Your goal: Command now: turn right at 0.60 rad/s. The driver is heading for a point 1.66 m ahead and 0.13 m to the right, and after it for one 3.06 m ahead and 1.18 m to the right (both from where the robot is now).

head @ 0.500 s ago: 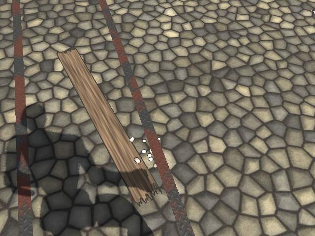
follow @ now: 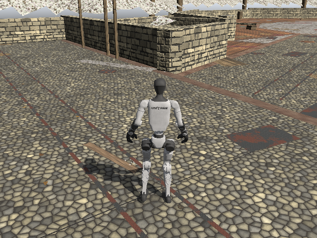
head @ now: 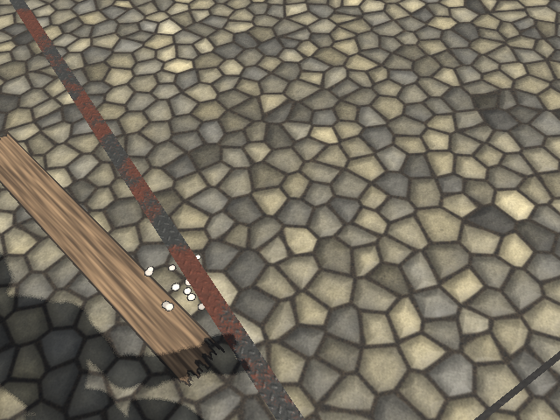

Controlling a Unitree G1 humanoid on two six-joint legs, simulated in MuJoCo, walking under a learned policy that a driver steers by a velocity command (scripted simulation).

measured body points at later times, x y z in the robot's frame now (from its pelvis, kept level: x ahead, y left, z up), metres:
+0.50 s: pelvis -0.01 -0.01 -0.01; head +0.02 -0.02 +0.44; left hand +0.21 +0.22 -0.10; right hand +0.05 -0.31 -0.12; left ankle +0.02 +0.14 -0.74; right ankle -0.04 -0.12 -0.74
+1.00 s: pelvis +0.06 +0.01 +0.00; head +0.08 +0.03 +0.45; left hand +0.21 +0.26 -0.13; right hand +0.10 -0.29 -0.10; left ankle +0.08 +0.10 -0.74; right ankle -0.04 -0.11 -0.69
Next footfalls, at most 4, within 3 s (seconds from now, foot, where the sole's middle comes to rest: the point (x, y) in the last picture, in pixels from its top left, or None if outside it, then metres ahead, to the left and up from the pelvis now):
0.08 left None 0.06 0.13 -0.78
0.48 right None -0.01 -0.13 -0.78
0.92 left None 0.12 0.09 -0.78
1.42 right None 0.41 -0.22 -0.78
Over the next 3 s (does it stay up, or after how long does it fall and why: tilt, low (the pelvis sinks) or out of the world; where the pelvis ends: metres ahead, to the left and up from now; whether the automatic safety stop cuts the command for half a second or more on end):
stays up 1.16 -0.08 -0.02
